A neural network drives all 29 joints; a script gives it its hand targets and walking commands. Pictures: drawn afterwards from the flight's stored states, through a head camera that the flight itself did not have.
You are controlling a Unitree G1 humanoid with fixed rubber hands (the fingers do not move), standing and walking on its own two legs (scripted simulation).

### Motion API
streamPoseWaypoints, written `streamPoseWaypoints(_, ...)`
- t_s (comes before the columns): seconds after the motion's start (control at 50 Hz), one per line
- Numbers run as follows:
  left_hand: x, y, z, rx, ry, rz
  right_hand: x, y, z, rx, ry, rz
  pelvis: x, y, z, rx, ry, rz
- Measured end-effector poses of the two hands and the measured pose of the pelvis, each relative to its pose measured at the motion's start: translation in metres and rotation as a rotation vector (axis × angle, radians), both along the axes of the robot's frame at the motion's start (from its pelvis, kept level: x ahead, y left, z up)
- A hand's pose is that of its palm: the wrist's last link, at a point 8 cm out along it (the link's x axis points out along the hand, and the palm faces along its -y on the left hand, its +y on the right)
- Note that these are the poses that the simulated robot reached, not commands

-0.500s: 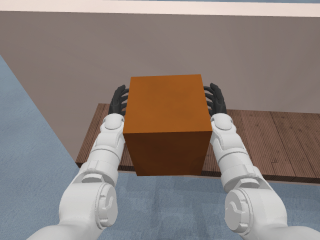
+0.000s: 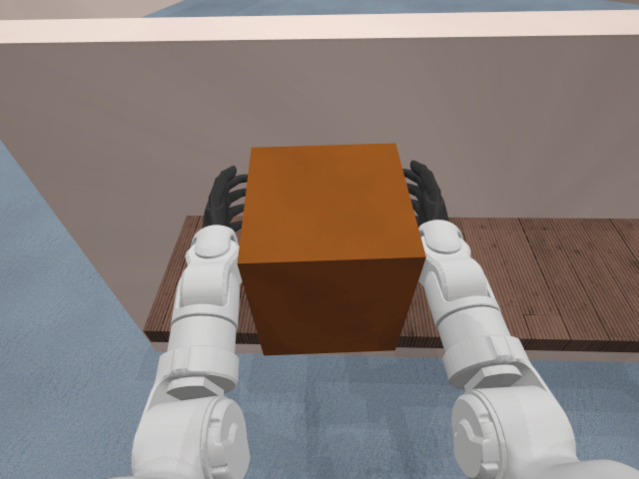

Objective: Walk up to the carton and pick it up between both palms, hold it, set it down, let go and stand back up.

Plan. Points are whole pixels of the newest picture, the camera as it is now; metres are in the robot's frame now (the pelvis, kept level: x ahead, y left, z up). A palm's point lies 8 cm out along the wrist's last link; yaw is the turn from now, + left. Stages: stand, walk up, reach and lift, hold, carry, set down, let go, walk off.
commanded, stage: reach and lift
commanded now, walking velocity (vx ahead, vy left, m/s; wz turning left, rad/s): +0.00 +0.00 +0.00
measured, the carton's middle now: (326, 254) +0.36 -0.01 +0.09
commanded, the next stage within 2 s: hold in 1.36 s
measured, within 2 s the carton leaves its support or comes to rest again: neither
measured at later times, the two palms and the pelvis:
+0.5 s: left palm (205, 220) +0.36 +0.12 +0.18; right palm (444, 223) +0.34 -0.14 +0.16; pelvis -0.02 +0.00 +0.00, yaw -1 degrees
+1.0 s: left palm (203, 223) +0.35 +0.12 +0.18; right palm (439, 223) +0.35 -0.14 +0.15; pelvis +0.00 +0.00 +0.00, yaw -2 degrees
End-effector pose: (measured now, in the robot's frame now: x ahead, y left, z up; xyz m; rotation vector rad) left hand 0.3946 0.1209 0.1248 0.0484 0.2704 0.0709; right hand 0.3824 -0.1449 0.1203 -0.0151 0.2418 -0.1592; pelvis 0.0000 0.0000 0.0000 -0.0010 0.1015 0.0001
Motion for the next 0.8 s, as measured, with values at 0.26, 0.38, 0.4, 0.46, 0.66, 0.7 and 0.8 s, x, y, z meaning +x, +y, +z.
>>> streamPoseWaypoints(0.26, -0.026, 0.000, 0.037, -0.010, -0.019, 0.010, -0.025, 0.000, 0.028, 0.003, -0.020, 0.005, -0.014, -0.003, 0.000, -0.001, -0.074, -0.016)
streamPoseWaypoints(0.38, -0.038, 0.002, 0.046, -0.010, -0.017, 0.010, -0.037, 0.001, 0.034, 0.023, -0.021, 0.004, -0.015, -0.001, 0.000, -0.001, -0.099, -0.015)
streamPoseWaypoints(0.4, -0.039, 0.002, 0.047, -0.011, -0.016, 0.010, -0.039, 0.001, 0.035, 0.027, -0.020, 0.003, -0.015, -0.001, 0.000, -0.001, -0.104, -0.015)
streamPoseWaypoints(0.46, -0.040, 0.001, 0.051, -0.017, -0.007, 0.008, -0.040, 0.001, 0.036, 0.040, -0.014, -0.002, -0.016, 0.000, 0.000, -0.001, -0.113, -0.019)
streamPoseWaypoints(0.66, -0.038, 0.008, 0.057, -0.038, -0.006, 0.049, -0.028, 0.007, 0.041, 0.038, -0.021, 0.041, -0.012, 0.002, 0.000, -0.004, -0.140, -0.037)
streamPoseWaypoints(0.7, -0.038, 0.010, 0.056, -0.042, -0.005, 0.056, -0.026, 0.009, 0.040, 0.038, -0.022, 0.049, -0.010, 0.001, 0.000, -0.004, -0.149, -0.034)
streamPoseWaypoints(0.8, -0.040, 0.012, 0.053, -0.042, -0.002, 0.061, -0.026, 0.011, 0.035, 0.044, -0.025, 0.056, -0.005, 0.000, 0.000, -0.002, -0.171, -0.023)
